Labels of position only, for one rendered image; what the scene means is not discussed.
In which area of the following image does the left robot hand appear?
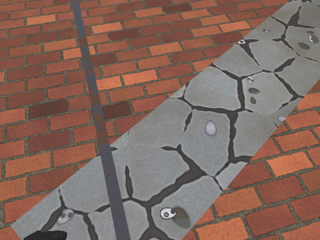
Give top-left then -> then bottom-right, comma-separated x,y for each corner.
23,230 -> 67,240

